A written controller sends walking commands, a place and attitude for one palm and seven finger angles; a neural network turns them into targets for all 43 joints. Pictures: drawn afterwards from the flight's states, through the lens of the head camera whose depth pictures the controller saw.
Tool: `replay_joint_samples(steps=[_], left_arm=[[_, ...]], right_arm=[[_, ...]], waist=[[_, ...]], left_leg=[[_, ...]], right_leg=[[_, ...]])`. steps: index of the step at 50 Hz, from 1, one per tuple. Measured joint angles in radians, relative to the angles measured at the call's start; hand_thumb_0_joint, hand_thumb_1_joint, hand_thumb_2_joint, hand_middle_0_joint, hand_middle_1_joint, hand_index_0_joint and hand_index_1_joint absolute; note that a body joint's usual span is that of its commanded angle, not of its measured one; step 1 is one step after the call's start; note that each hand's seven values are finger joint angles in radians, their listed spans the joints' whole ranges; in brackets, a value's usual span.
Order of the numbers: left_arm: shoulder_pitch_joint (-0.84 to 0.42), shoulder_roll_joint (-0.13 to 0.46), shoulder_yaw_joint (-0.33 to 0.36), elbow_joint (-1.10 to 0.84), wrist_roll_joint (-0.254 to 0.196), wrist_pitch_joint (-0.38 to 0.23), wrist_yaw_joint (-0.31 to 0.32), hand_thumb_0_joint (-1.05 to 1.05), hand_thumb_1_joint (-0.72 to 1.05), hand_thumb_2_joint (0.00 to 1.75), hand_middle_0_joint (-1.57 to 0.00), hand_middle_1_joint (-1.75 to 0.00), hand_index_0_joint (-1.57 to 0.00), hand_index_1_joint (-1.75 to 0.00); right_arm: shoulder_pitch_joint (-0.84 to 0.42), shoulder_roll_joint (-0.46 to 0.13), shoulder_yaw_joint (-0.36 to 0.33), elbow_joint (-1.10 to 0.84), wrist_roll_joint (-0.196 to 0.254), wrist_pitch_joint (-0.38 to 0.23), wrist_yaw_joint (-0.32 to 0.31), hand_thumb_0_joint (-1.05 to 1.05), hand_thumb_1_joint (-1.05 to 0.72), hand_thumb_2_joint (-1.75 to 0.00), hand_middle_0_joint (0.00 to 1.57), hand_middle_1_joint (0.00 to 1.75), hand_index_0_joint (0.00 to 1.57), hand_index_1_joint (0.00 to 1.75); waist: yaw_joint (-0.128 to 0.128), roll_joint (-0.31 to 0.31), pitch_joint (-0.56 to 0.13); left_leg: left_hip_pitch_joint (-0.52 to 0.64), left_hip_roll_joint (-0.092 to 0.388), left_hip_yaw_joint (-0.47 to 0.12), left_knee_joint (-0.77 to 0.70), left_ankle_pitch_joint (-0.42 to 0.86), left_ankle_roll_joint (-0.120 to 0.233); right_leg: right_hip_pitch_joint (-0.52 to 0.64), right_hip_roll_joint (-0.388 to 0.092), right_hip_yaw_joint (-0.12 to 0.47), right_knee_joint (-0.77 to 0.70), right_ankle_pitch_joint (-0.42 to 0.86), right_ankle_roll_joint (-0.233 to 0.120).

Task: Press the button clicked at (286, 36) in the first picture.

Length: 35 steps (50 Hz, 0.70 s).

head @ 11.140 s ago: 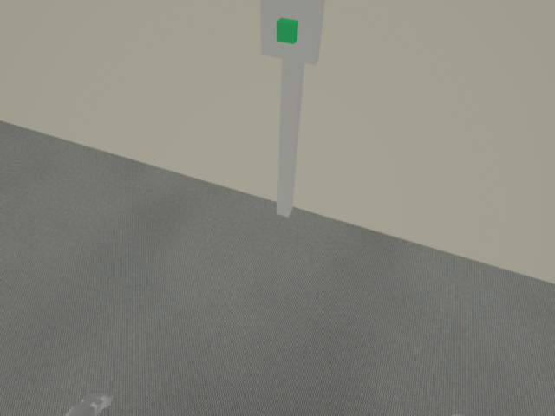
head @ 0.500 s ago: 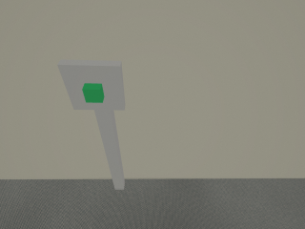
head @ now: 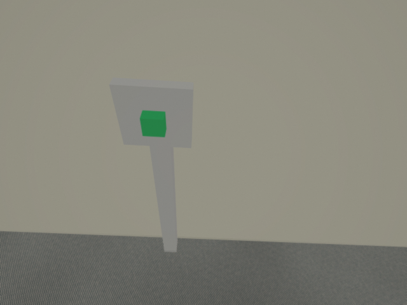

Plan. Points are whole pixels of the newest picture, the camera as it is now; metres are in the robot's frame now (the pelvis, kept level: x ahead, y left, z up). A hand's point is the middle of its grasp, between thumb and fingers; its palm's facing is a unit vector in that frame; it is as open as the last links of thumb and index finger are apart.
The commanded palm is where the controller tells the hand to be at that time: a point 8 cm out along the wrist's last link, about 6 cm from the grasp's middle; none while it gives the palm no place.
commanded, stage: come to a stop and stand still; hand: left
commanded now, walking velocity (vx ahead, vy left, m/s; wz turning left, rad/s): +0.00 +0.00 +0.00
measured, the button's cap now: (154, 123) +0.48 +0.16 +0.10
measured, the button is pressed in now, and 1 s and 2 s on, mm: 0 0 0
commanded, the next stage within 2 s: look again from close up in 0.08 s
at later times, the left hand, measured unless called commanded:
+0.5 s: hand out of the picture -0.04 +0.14 -0.18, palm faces +0.02 -0.99 -0.16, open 7.3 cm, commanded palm none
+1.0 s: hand (127, 302) +0.14 +0.15 -0.03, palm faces +0.30 -0.93 -0.21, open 6.8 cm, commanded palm +0.08 +0.17 -0.05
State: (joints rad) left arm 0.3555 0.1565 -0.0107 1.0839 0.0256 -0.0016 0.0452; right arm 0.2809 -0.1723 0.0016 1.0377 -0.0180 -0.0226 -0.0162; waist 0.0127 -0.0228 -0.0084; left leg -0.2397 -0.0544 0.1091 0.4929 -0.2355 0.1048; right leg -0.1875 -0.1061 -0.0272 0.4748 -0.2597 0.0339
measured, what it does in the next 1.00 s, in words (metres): shifts its weight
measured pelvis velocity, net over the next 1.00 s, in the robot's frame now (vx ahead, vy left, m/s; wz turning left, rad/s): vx -0.02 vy -0.05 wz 0.05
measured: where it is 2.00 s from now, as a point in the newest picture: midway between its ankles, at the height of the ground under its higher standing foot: outside the picture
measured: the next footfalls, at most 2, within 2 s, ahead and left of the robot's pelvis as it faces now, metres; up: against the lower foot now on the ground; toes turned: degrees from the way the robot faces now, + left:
none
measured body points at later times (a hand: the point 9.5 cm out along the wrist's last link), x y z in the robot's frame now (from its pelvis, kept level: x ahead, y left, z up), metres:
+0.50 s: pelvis -0.01 -0.02 +0.00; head -0.01 -0.01 +0.45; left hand -0.04 +0.19 -0.16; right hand -0.02 -0.24 -0.15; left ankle +0.03 +0.05 -0.74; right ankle +0.00 -0.18 -0.74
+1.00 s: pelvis -0.02 -0.05 -0.01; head -0.04 -0.07 +0.44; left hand +0.12 +0.19 -0.01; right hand +0.07 -0.30 -0.13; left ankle +0.03 +0.05 -0.74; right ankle +0.00 -0.18 -0.74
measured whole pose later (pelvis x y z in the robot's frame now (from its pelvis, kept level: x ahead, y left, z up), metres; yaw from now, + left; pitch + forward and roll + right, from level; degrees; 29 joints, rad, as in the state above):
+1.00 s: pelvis -0.02 -0.05 -0.01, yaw +3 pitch -1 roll +0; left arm 0.52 0.21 0.00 0.08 -0.14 -0.07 0.19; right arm 0.34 -0.25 0.00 0.81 0.05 -0.27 -0.07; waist -0.04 0.05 -0.04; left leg -0.37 -0.01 0.04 0.64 -0.26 0.03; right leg -0.31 -0.06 -0.07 0.65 -0.33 0.01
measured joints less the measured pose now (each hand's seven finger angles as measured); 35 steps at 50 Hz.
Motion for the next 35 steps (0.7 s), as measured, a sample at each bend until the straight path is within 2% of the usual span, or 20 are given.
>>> replay_joint_samples(steps=[22,35], left_arm=[[-0.003,-0.009,-0.002,0.004,0.001,-0.001,-0.003,0.0,0.91,0.9,-0.2,-0.29,-0.2,-0.3],[0.014,-0.032,-0.003,0.013,-0.002,-0.007,-0.002,0.0,0.91,0.9,-0.2,-0.29,-0.2,-0.3]], right_arm=[[0.022,0.033,0.003,0.058,0.005,0.014,0.01,0.01,-0.92,-0.9,0.2,0.29,0.2,0.3],[0.023,0.046,-0.003,0.077,0.006,0.017,0.008,0.01,-0.92,-0.9,0.2,0.29,0.2,0.3]], waist=[[-0.009,-0.009,0.03],[-0.007,0.0,0.037]], left_leg=[[0.016,0.014,-0.01,-0.059,0.05,-0.024],[0.003,0.041,-0.026,-0.045,0.054,-0.051]], right_leg=[[0.01,0.015,-0.008,-0.045,0.042,0.028],[0.002,0.042,-0.023,-0.036,0.043,0.009]])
